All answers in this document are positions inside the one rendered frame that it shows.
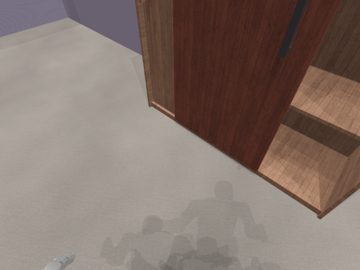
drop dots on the wardrobe door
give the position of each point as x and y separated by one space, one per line
230 85
159 32

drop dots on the robot left hand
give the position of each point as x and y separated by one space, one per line
60 262

